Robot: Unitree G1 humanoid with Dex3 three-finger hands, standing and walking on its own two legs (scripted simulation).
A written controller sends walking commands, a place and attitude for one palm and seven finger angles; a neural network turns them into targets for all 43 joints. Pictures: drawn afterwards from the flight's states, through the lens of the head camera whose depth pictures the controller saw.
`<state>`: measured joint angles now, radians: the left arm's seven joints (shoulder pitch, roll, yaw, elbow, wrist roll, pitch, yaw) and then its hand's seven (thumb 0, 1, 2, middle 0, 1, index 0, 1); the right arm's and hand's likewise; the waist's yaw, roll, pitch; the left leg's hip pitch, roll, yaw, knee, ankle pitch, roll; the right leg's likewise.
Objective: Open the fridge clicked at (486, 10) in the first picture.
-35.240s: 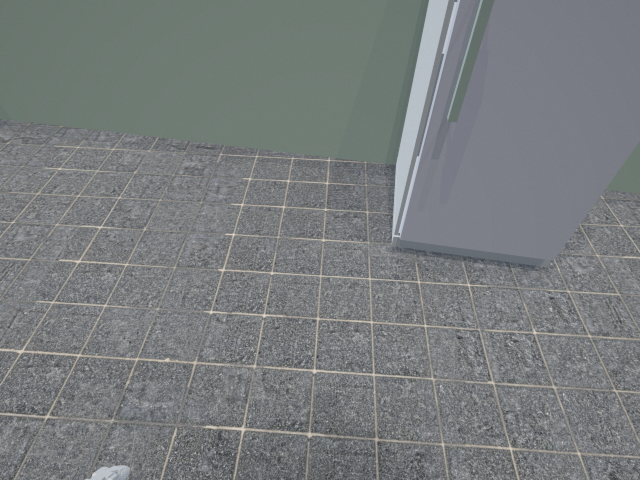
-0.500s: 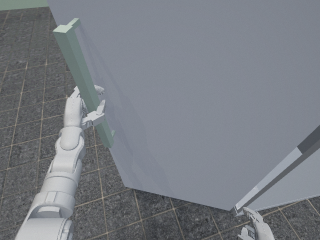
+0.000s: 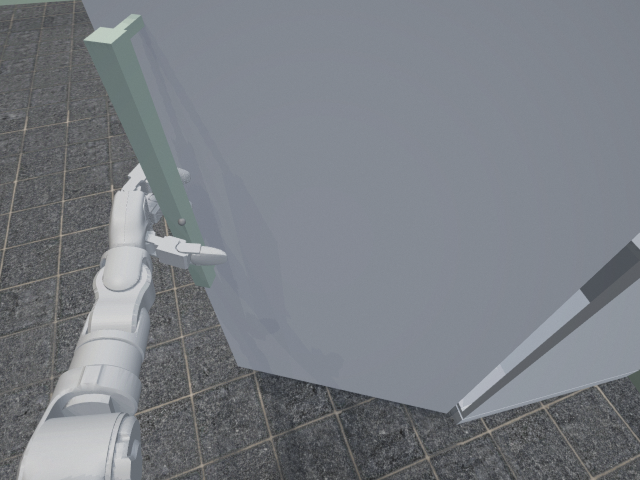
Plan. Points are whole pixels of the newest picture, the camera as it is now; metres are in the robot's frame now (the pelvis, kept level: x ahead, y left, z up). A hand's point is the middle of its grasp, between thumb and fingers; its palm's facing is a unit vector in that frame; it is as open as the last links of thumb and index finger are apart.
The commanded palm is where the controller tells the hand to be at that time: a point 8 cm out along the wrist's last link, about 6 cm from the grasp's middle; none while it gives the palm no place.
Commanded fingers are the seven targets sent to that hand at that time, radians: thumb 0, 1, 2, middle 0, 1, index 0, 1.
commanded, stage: loosen the grip on the handle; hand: left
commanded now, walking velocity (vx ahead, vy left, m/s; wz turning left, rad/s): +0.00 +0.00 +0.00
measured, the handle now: (179, 185) +0.45 +0.19 +0.11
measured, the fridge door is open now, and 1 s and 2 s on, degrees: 64 63 63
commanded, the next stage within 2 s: slip the hand off the handle in 0.14 s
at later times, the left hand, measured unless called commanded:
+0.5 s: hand (140, 226) +0.40 +0.24 +0.09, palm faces +0.21 -0.96 -0.20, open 14.6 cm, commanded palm +0.37 +0.28 +0.09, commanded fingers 0.00 -0.55 0.20 -0.25 -1.15 -0.25 -1.15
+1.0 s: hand (107, 234) +0.39 +0.28 +0.08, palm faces +0.19 -0.96 -0.21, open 14.7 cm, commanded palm +0.35 +0.32 +0.09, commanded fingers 0.00 -0.55 0.20 -0.25 -1.15 -0.25 -1.15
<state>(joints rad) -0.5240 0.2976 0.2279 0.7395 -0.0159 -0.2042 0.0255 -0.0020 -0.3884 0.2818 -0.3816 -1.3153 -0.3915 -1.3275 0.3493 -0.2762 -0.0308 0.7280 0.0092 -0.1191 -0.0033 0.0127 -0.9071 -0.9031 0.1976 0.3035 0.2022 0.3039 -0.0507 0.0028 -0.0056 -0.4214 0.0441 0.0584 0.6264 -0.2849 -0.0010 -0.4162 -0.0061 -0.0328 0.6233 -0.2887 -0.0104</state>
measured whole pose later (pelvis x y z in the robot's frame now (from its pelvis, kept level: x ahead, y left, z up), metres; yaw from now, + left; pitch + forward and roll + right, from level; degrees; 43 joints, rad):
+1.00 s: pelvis +0.00 +0.01 -0.01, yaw +0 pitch +7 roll -1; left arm -0.44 0.46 0.35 0.74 -0.09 -0.27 -0.17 -0.01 -0.55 0.20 -0.26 -1.15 -0.25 -1.15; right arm 0.36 -0.28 -0.01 0.71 0.03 -0.09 -0.05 0.01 -0.91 -0.90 0.20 0.30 0.20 0.30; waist -0.04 0.02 -0.04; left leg -0.53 0.04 0.05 0.73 -0.34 0.01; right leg -0.50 -0.01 -0.04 0.69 -0.32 0.00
